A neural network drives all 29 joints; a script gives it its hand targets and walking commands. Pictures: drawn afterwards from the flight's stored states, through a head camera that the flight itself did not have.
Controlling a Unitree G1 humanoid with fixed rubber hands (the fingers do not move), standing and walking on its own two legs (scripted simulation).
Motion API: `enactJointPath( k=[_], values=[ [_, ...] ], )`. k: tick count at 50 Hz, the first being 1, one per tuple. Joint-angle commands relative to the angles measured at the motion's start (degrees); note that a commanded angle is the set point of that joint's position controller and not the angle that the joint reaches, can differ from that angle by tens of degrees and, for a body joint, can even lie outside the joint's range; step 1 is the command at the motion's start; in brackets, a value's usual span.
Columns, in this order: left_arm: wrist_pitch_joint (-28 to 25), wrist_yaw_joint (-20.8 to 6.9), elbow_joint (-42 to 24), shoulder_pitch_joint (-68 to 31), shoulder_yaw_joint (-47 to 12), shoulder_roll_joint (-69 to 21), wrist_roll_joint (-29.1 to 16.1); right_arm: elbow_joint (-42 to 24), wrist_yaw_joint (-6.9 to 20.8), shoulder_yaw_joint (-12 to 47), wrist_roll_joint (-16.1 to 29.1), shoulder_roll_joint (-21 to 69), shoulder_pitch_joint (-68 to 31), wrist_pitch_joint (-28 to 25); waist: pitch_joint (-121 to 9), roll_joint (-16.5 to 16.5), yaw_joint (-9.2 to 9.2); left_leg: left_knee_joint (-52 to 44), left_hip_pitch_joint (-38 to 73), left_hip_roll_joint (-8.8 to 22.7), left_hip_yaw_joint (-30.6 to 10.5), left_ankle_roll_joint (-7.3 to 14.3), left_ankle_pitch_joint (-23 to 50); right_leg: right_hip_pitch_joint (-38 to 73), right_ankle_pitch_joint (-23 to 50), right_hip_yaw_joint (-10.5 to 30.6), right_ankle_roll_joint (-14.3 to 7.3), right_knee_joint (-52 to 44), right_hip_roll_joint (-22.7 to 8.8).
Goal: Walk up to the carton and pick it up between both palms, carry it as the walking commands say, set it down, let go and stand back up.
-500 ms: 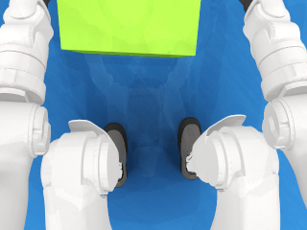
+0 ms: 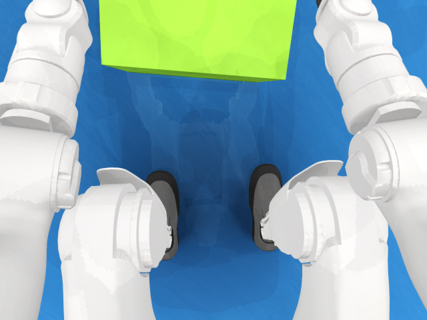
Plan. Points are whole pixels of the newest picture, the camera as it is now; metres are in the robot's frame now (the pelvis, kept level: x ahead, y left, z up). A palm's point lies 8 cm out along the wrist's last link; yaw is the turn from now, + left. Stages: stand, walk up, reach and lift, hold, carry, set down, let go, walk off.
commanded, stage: reach and lift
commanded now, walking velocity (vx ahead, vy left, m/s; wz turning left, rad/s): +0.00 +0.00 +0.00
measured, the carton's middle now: (198, 18) +0.53 +0.03 -0.25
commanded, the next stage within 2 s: none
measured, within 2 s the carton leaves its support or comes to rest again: leaves its support in 0.68 s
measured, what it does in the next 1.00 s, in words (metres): stands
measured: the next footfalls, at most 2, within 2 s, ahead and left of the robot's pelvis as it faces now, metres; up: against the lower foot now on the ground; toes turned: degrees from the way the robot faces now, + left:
none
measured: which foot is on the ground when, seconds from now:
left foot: down 0.00-1.00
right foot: down 0.00-1.00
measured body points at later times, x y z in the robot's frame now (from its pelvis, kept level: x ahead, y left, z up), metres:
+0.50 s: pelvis +0.01 +0.00 -0.01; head +0.37 +0.04 +0.24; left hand +0.55 +0.20 -0.20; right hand +0.57 -0.15 -0.18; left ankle +0.11 +0.11 -0.30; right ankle +0.12 -0.13 -0.30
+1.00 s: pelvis -0.02 -0.01 +0.01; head +0.34 +0.03 +0.26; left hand +0.55 +0.19 -0.15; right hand +0.56 -0.16 -0.13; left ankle +0.11 +0.11 -0.30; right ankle +0.12 -0.13 -0.30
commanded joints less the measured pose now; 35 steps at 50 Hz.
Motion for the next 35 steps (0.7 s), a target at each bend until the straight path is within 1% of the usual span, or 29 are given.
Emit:
enactJointPath(
  k=[1, 2, 4, 5, 7, 8, 9, 12, 13, 14, 15, 17, 18, 19, 20, 22, 23, 24, 26, 28, 29, 30, 31, 32, 33, 34, 35],
  values=[
    [1.4, -12.9, -14.3, -25.9, -7.6, -41.3, 0.5, -9.7, 11.5, 5.8, -2.6, 40.8, -16.7, 2.9, -64.1, 4.5, -2.39, -13.1, 31.1, -5.1, -3.1, -2.4, 22.1, 22.3, 19.1, -4.7, -1.9, -7.4, 4.6],
    [1.5, -13.5, -15.3, -26.4, -7.6, -42.6, 0.7, -9.9, 12.3, 6.0, -2.5, 43.8, -16.6, 3.4, -63.3, 4.7, -1.39, -13.1, 30.2, -5.0, -2.8, -2.3, 22.0, 22.2, 19.7, -4.4, -2.1, -7.3, 4.5],
    [2.0, -14.4, -15.8, -25.5, -7.1, -45.2, 0.9, -10.5, 13.6, 5.8, -3.0, 46.2, -16.2, 4.1, -62.6, 3.9, -0.9, -13.2, 29.4, -5.2, -2.6, -2.1, 22.3, 21.9, 19.6, -4.8, -2.1, -7.1, 4.8],
    [2.1, -14.8, -16.3, -25.1, -6.8, -45.8, 1.0, -10.9, 14.0, 5.7, -3.2, 46.6, -15.8, 4.4, -62.0, 4.5, -0.67, -12.8, 29.0, -5.2, -2.2, -2.2, 22.4, 21.6, 19.7, -4.4, -2.3, -7.2, 4.9],
    [2.2, -15.4, -17.5, -25.0, -6.6, -46.5, 0.9, -11.3, 14.7, 5.5, -3.2, 49.1, -15.2, 5.0, -61.6, 3.7, -0.46, -12.8, 27.8, -5.2, -2.0, -1.9, 22.4, 21.9, 20.3, -4.4, -2.3, -7.2, 5.0],
    [2.2, -15.5, -18.2, -25.4, -7.0, -46.8, 0.3, -11.5, 14.8, 5.7, -3.5, 49.8, -14.7, 5.1, -62.4, 3.4, -0.42, -12.5, 27.8, -5.2, -1.9, -1.7, 22.7, 22.4, 20.7, -4.3, -2.4, -6.7, 4.9],
    [2.4, -15.6, -18.1, -25.0, -7.3, -47.1, 0.6, -11.4, 14.9, 5.5, -3.3, 49.9, -14.5, 5.3, -62.0, 4.3, -0.59, -12.8, 28.0, -5.1, -1.7, -1.9, 23.0, 22.0, 20.9, -4.4, -2.3, -6.9, 5.0],
    [2.8, -16.1, -18.6, -24.2, -7.7, -48.4, 0.5, -12.3, 15.2, 5.5, -3.2, 51.1, -14.5, 5.5, -61.3, 4.2, -0.43, -12.7, 27.2, -5.3, -1.5, -1.9, 23.0, 21.3, 20.8, -4.7, -2.5, -7.0, 5.2],
    [2.8, -16.1, -19.2, -24.6, -8.0, -49.0, 0.1, -12.2, 15.2, 5.4, -3.3, 51.3, -13.9, 5.6, -61.1, 4.9, -0.89, -12.5, 27.6, -5.3, -1.5, -1.9, 23.9, 21.3, 21.5, -4.5, -2.7, -6.9, 5.2],
    [2.9, -16.1, -19.0, -23.9, -7.8, -49.0, 0.4, -12.6, 15.3, 5.6, -3.1, 51.3, -14.6, 5.6, -61.2, 4.6, -0.23, -12.8, 28.2, -5.2, -1.7, -1.7, 23.8, 20.4, 20.8, -4.7, -2.7, -6.6, 5.2],
    [2.8, -16.1, -19.5, -24.2, -7.9, -49.4, 0.4, -13.1, 15.4, 5.8, -2.8, 51.9, -15.0, 5.5, -61.5, 5.1, 0.0, -12.7, 27.7, -5.4, -1.5, -1.8, 24.0, 20.4, 20.9, -4.6, -2.8, -6.7, 5.3],
    [3.0, -16.2, -19.0, -23.5, -8.4, -50.3, 0.1, -13.3, 15.4, 6.0, -2.6, 51.8, -14.8, 5.5, -61.7, 5.1, -0.84, -12.5, 28.8, -5.4, -1.6, -1.8, 24.7, 20.5, 21.0, -4.8, -2.9, -6.7, 5.2],
    [2.9, -16.0, -20.1, -24.8, -8.7, -50.2, -0.3, -13.8, 15.3, 6.4, -2.3, 52.0, -15.5, 5.4, -63.0, 5.4, -0.48, -12.3, 29.7, -5.4, -1.4, -1.8, 25.3, 20.6, 21.3, -4.7, -2.9, -6.3, 5.3],
    [2.9, -15.9, -20.2, -24.3, -8.8, -50.2, -0.1, -14.0, 15.2, 6.3, -2.4, 51.4, -15.4, 5.4, -63.3, 5.8, -0.59, -12.5, 30.0, -5.4, -1.4, -1.9, 25.4, 20.7, 21.2, -4.7, -2.8, -6.3, 5.2],
    [2.8, -15.8, -20.8, -24.7, -9.0, -50.3, -0.7, -14.4, 15.0, 6.6, -2.1, 51.7, -15.8, 5.2, -64.1, 5.0, -1.15, -12.2, 30.7, -5.5, -1.3, -1.8, 25.9, 21.3, 21.5, -5.0, -2.8, -6.5, 5.3],
    [2.5, -15.5, -21.9, -25.7, -9.0, -50.0, -0.7, -15.6, 14.8, 7.3, -1.6, 52.7, -16.7, 5.2, -67.7, 4.6, -0.4, -12.3, 32.5, -5.4, -1.4, -1.7, 27.0, 22.0, 22.2, -5.2, -2.6, -6.2, 5.4],
    [2.3, -15.2, -23.5, -26.6, -9.7, -50.6, -1.3, -16.3, 14.6, 7.9, -1.2, 52.8, -16.8, 5.0, -70.2, 4.7, -0.45, -12.2, 33.5, -5.6, -1.1, -2.0, 28.3, 23.4, 23.5, -5.3, -2.7, -6.3, 5.6],
    [2.4, -15.0, -23.6, -26.8, -9.5, -50.6, -1.2, -16.3, 14.5, 8.0, -1.1, 53.1, -17.2, 5.1, -71.0, 4.6, -0.21, -12.2, 34.5, -5.5, -1.0, -2.0, 28.9, 22.8, 23.4, -5.5, -2.6, -6.3, 5.7],
    [1.9, -14.1, -27.0, -29.2, -10.7, -50.2, -2.3, -18.0, 14.2, 9.1, 0.2, 53.5, -18.6, 4.7, -76.2, 5.6, 0.1, -12.1, 38.5, -5.5, -1.0, -2.2, 31.2, 23.8, 24.6, -5.7, -2.5, -5.8, 5.6],
    [1.8, -13.5, -28.3, -29.6, -10.8, -50.5, -2.9, -20.5, 13.8, 10.5, 1.2, 53.5, -20.7, 4.4, -81.1, 4.8, 0.48, -12.0, 40.9, -5.6, -0.7, -2.3, 32.5, 26.5, 25.9, -6.0, -2.2, -6.1, 5.7],
    [1.6, -13.2, -30.1, -30.2, -10.8, -50.5, -3.1, -21.8, 13.6, 11.3, 1.6, 54.1, -21.1, 4.5, -84.9, 4.1, 0.92, -12.1, 42.8, -5.8, -0.7, -2.3, 33.3, 28.5, 26.8, -6.1, -2.1, -6.2, 5.9],
    [1.7, -12.8, -30.8, -30.9, -10.7, -50.4, -3.2, -22.8, 13.4, 11.8, 2.1, 54.0, -22.5, 4.5, -87.4, 4.4, 1.56, -12.1, 44.3, -5.6, -0.2, -2.3, 33.4, 29.2, 26.7, -6.2, -2.1, -6.3, 6.0],
    [1.7, -12.4, -32.6, -32.3, -10.9, -49.8, -3.4, -23.3, 13.2, 12.4, 2.5, 54.1, -23.1, 4.8, -90.6, 4.1, 1.65, -12.0, 46.7, -5.6, -0.2, -2.3, 33.7, 30.8, 26.8, -6.2, -2.0, -6.5, 6.1],
    [1.9, -12.2, -33.3, -33.2, -10.5, -49.1, -3.4, -24.3, 13.0, 12.8, 3.0, 54.6, -24.0, 5.2, -93.4, 3.9, 2.13, -12.1, 47.7, -5.5, 0.1, -2.2, 33.2, 32.9, 26.9, -6.0, -1.8, -6.7, 6.1],
    [2.2, -12.0, -33.2, -33.0, -11.1, -49.4, -3.7, -25.4, 12.8, 13.6, 3.6, 54.4, -24.5, 5.3, -94.7, 4.4, 2.39, -12.1, 48.6, -5.6, 0.7, -2.5, 33.4, 34.0, 27.3, -6.2, -1.8, -6.9, 6.1],
    [2.5, -12.1, -32.4, -32.4, -10.9, -50.6, -3.7, -25.8, 12.6, 13.5, 3.4, 54.8, -25.2, 5.4, -95.1, 4.0, 2.15, -12.4, 48.7, -5.7, 0.7, -2.4, 34.0, 34.8, 28.2, -6.2, -1.7, -7.5, 6.0],
    [2.8, -12.3, -32.2, -32.0, -10.6, -50.7, -3.4, -26.5, 12.5, 13.7, 3.7, 55.5, -25.6, 5.7, -95.3, 3.9, 2.53, -12.8, 48.2, -5.9, 1.0, -2.2, 32.5, 34.7, 27.0, -6.4, -1.6, -7.9, 6.2]
  ],
)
